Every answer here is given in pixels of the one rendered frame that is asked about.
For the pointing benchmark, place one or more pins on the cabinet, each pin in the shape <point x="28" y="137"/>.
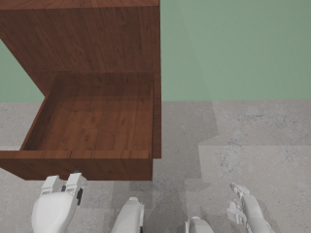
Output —
<point x="49" y="37"/>

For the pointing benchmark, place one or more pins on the robot right thigh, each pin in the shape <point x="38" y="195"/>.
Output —
<point x="197" y="225"/>

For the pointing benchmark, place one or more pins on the handle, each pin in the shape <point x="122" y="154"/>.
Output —
<point x="80" y="192"/>

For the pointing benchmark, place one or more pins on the right robot hand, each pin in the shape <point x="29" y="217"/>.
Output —
<point x="249" y="207"/>

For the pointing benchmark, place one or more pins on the robot left thigh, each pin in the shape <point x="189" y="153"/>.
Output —
<point x="129" y="218"/>

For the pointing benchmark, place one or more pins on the drawer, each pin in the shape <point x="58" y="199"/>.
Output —
<point x="101" y="124"/>

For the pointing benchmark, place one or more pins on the left robot hand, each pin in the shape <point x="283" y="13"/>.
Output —
<point x="53" y="211"/>

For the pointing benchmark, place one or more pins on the robot thigh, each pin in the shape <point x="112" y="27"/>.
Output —
<point x="197" y="225"/>
<point x="129" y="218"/>

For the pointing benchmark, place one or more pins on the robot right forearm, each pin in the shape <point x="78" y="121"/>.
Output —
<point x="257" y="224"/>

